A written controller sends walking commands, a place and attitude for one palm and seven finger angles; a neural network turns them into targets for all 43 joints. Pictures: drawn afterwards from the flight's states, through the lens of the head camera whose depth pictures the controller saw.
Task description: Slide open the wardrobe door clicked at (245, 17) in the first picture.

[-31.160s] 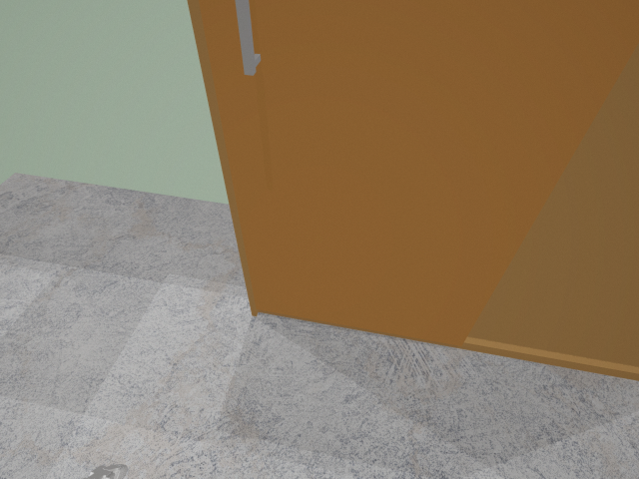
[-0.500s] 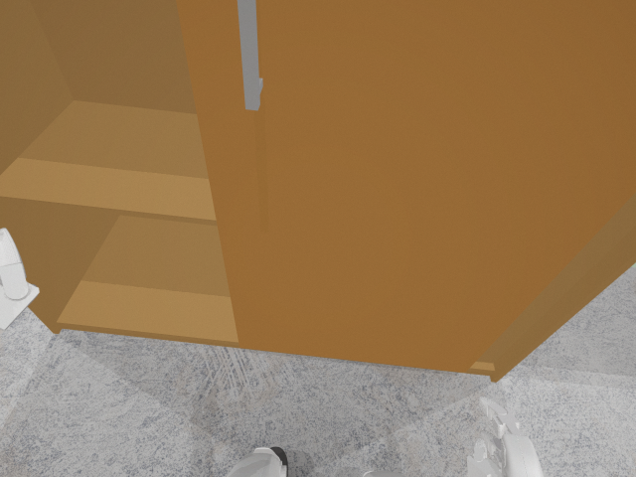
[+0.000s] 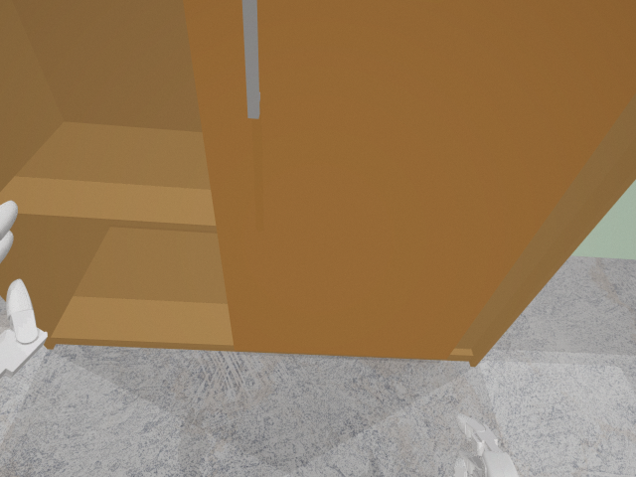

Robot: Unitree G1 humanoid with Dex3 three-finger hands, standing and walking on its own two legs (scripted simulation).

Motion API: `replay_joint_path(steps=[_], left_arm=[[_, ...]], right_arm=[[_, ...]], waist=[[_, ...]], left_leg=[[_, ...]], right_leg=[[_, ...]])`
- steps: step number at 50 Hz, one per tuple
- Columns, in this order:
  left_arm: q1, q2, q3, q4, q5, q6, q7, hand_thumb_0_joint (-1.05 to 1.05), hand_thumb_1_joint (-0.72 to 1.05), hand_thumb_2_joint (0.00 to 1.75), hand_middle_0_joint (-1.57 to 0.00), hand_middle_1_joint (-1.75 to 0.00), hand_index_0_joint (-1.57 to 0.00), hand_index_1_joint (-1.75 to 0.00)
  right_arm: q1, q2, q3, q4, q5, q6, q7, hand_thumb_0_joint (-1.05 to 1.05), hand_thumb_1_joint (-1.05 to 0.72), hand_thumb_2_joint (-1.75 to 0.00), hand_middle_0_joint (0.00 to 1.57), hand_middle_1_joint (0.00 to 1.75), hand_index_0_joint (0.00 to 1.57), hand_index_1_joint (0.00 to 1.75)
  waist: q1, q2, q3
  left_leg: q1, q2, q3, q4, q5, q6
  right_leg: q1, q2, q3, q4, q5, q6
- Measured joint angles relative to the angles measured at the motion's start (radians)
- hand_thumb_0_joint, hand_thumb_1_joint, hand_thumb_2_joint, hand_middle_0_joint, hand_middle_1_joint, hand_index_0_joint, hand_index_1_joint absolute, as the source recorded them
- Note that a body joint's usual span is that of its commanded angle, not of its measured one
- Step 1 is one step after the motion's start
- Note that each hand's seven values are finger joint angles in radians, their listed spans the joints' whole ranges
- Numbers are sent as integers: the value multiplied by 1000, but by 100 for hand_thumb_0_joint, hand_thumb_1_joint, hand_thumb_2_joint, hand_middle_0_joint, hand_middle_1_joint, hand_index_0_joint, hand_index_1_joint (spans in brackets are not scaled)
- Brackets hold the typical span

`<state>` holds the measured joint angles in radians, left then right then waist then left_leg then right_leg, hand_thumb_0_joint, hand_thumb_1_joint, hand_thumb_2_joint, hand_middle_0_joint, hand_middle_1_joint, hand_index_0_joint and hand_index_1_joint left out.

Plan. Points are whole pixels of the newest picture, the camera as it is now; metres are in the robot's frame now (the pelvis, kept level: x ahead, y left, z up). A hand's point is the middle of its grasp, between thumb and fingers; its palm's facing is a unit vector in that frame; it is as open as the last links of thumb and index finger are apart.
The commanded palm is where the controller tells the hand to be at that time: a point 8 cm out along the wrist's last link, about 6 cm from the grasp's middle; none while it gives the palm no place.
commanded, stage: stop stepping back and stand still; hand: left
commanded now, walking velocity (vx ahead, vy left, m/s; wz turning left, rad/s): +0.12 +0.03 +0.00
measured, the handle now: (253, 41) +0.62 +0.14 +0.27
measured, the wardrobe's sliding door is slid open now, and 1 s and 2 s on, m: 0.60 0.60 0.60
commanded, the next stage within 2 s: let the arm hang, fingers relaxed in 0.34 s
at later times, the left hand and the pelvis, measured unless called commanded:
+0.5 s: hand (70, 318) +0.25 +0.28 +0.10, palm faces +0.31 -0.79 -0.53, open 7.4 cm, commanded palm none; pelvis +0.02 +0.02 -0.02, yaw +1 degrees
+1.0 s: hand out of the picture +0.01 +0.23 -0.18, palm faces +0.02 -0.97 -0.25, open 7.2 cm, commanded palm none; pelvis +0.02 +0.02 -0.01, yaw +1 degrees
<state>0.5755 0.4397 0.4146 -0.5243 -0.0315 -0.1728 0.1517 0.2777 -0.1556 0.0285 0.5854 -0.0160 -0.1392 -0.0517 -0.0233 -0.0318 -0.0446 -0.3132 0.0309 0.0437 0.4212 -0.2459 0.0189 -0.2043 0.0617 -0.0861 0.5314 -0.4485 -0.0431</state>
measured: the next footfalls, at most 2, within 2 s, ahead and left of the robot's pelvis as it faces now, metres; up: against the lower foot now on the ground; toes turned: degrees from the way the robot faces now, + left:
right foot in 0.02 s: +0.04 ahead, -0.08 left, +0.00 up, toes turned -2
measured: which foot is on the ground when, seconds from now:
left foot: down 0.00-1.00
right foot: up 0.00-0.00, down 0.02-1.00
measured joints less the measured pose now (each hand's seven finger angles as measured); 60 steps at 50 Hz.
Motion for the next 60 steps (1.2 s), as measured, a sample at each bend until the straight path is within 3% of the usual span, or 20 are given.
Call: replay_joint_path(steps=[1, 2, 3, 4, 6, 11, 15, 17, 19, 22, 24, 28, 32, 36, 39, 44, 53, 60], left_arm=[[7, 24, 12, -10, 0, 3, 0, 1, 89, 90, -21, -30, -21, -31], [-4, 31, 18, -12, -2, 2, -3, 1, 89, 90, -21, -30, -21, -31], [-21, 24, 19, -2, -4, -3, -6, 1, 89, 90, -21, -30, -21, -31], [-40, 11, 13, 19, -8, -10, -6, 1, 89, 90, -21, -30, -21, -31], [-70, -20, -2, 70, -14, -13, -3, 1, 89, 90, -21, -30, -21, -31], [-103, -86, -23, 118, -14, 2, 9, 1, 89, 90, -21, -30, -21, -31], [-108, -62, -1, 94, -12, 2, 5, 2, 89, 90, -21, -30, -21, -31], [-94, -37, 11, 64, -9, -5, 3, 2, 89, 90, -21, -30, -21, -31], [-63, -3, 32, 30, -8, -21, 1, 2, 89, 90, -21, -30, -21, -31], [-38, 8, 42, 27, -10, -53, -6, 1, 89, 90, -21, -30, -21, -31], [-109, 10, -37, 171, 25, -51, -42, 1, 89, 90, -20, -30, -21, -31], [-312, -71, -228, 660, 54, 118, -113, 0, 90, 90, -20, -30, -20, -30], [-387, -168, -343, 1084, 55, 222, -134, 0, 91, 90, -19, -30, -19, -30], [-363, -259, -419, 1355, 47, 238, -148, 1, 91, 90, -19, -30, -19, -30], [-342, -260, -383, 1445, 34, 209, -123, -3, 100, 90, -20, -30, -20, -30], [-312, -223, -395, 1561, 40, 200, -137, -3, 99, 90, -20, -30, -20, -30], [-314, -214, -408, 1669, 39, 185, -135, 0, 93, 90, -20, -30, -20, -30], [-355, -235, -413, 1672, 38, 171, -129, 0, 92, 90, -20, -30, -20, -30]], right_arm=[[7, -3, -1, -11, -2, 10, -3, 1, -90, -89, 20, 31, 21, 30], [1, -15, -7, -8, -1, 18, -4, 1, -90, -89, 20, 31, 21, 30], [-12, -31, -13, 10, -4, 27, -5, 1, -90, -89, 20, 31, 21, 30], [-21, -45, -20, 36, -3, 34, -5, 1, -90, -89, 20, 31, 21, 30], [-16, -61, -31, 78, 7, 43, -9, 1, -90, -89, 20, 31, 21, 30], [17, -92, -42, 90, 10, 20, -33, 1, -90, -89, 20, 30, 21, 30], [-17, -52, -43, 89, 2, -5, -33, 1, -90, -89, 20, 30, 21, 30], [-17, -27, -32, 76, 0, -22, -18, 1, -91, -89, 20, 30, 20, 30], [-12, -10, -15, 58, 3, -32, -2, 1, -90, -89, 20, 30, 21, 30], [-18, -9, -5, 55, 2, -28, 10, 1, -90, -89, 20, 30, 21, 30], [-31, -32, -27, 116, 4, -39, 45, 1, -90, -89, 20, 30, 21, 30], [-84, -95, -45, 212, -2, 71, 63, 1, -90, -89, 20, 30, 21, 30], [-116, -106, -41, 250, -18, 131, 55, 1, -90, -89, 20, 30, 21, 30], [-119, -94, -30, 303, -22, 151, 45, 1, -91, -89, 20, 30, 21, 30], [-99, -72, -30, 355, -18, 161, 34, 1, -91, -89, 20, 30, 21, 30], [-80, -55, -34, 428, -13, 173, 25, 1, -91, -89, 19, 30, 20, 30], [-75, -41, -29, 508, -4, 164, 26, 1, -91, -89, 20, 30, 20, 30], [-76, -29, -28, 541, -6, 161, 28, 0, -91, -89, 20, 30, 21, 30]], waist=[[5, -19, -9], [22, -22, -8], [38, -11, 4], [44, 4, 11], [46, 13, 4], [22, 12, 3], [5, -26, 48], [-7, -22, 60], [-8, -20, 61], [-3, 20, 58], [5, 54, 28], [7, 90, -1], [-13, 56, 32], [-16, 9, 80], [3, -15, 99], [22, 5, 110], [22, 57, 100], [14, 64, 81]], left_leg=[[-44, -15, 16, 66, -66, -4], [-99, -16, 20, 173, -100, -9], [-138, -9, 11, 287, -107, -15], [-160, -4, -4, 374, -122, -18], [-163, 0, -14, 440, -128, -17], [-22, 22, -10, 194, -60, 6], [-11, -3, 19, 204, -35, -10], [1, 0, 11, 172, -21, -15], [-2, 3, 10, 163, -17, -23], [-20, 21, -3, 187, -37, -28], [-66, 16, -13, 240, -34, -28], [-92, -17, -9, 286, -65, -11], [-69, -34, 0, 267, -87, 0], [-27, -24, 3, 200, -53, -5], [-6, -14, -9, 145, -21, -13], [26, -2, -11, 90, 6, -18], [84, -9, 7, 16, 40, -12], [108, -14, 14, -13, 55, -10]], right_leg=[[31, -10, 33, -68, -31, -33], [22, -15, 52, -97, 44, -48], [6, -13, 57, -87, 152, -49], [1, -8, 57, -63, 182, -39], [10, -13, 59, -39, 157, -14], [0, -37, 57, 66, 65, 24], [-66, -50, 91, 230, -10, 35], [-70, -43, 76, 200, 10, 36], [-41, -44, 61, 68, 80, 32], [-36, -23, 50, 27, 121, 5], [-54, -29, 32, 35, 111, 5], [-91, -70, 11, 128, 49, 21], [-98, -89, 18, 171, 25, 39], [-56, -76, 22, 95, 65, 24], [-24, -61, 10, 21, 104, 18], [20, -45, 9, -66, 150, 14], [66, -51, 26, -127, 183, 20], [80, -56, 32, -138, 190, 22]])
